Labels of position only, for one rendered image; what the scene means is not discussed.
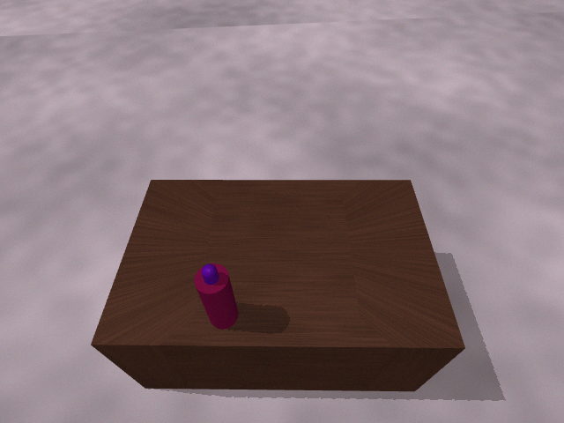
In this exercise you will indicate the bottle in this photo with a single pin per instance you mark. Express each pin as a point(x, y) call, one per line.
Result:
point(215, 290)

